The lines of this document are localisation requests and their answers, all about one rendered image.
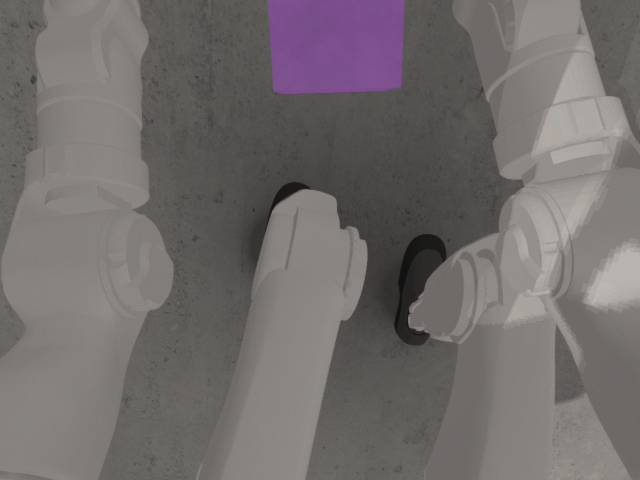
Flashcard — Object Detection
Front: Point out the robot right upper arm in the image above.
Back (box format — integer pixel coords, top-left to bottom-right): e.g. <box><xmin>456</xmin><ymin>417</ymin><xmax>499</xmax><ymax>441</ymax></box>
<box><xmin>495</xmin><ymin>167</ymin><xmax>640</xmax><ymax>480</ymax></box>

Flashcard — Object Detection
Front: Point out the robot right forearm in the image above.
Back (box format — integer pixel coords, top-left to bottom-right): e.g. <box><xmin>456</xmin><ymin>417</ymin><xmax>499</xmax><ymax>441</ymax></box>
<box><xmin>452</xmin><ymin>0</ymin><xmax>640</xmax><ymax>186</ymax></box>

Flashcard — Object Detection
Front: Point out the robot left upper arm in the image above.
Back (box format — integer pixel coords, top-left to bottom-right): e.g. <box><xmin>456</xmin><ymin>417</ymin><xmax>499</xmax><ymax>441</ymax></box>
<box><xmin>0</xmin><ymin>208</ymin><xmax>173</xmax><ymax>480</ymax></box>

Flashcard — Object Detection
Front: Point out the robot left forearm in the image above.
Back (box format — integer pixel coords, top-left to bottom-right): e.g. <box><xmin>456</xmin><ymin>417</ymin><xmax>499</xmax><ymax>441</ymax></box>
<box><xmin>1</xmin><ymin>0</ymin><xmax>149</xmax><ymax>310</ymax></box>

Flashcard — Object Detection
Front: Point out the carton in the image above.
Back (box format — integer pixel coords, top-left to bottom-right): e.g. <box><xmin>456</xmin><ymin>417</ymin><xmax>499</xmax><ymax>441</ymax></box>
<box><xmin>267</xmin><ymin>0</ymin><xmax>405</xmax><ymax>95</ymax></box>

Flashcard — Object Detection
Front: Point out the robot shin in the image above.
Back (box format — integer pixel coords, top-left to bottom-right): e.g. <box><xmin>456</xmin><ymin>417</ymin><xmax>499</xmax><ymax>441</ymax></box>
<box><xmin>251</xmin><ymin>189</ymin><xmax>340</xmax><ymax>300</ymax></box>
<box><xmin>408</xmin><ymin>233</ymin><xmax>548</xmax><ymax>342</ymax></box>

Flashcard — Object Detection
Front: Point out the robot right shin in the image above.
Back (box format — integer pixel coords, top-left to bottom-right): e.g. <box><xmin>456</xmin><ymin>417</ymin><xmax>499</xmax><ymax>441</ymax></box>
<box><xmin>408</xmin><ymin>233</ymin><xmax>548</xmax><ymax>342</ymax></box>

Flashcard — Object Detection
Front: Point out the robot left shin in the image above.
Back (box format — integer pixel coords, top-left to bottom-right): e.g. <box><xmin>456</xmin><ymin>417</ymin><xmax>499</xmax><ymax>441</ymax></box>
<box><xmin>251</xmin><ymin>189</ymin><xmax>340</xmax><ymax>300</ymax></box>

